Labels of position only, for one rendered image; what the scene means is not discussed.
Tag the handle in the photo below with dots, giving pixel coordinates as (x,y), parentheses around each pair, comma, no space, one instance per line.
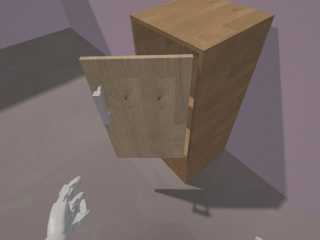
(101,106)

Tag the cupboard door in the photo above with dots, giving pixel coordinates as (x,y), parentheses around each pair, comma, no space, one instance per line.
(148,96)

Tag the left robot hand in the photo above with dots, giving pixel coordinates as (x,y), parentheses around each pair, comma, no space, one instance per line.
(64,218)

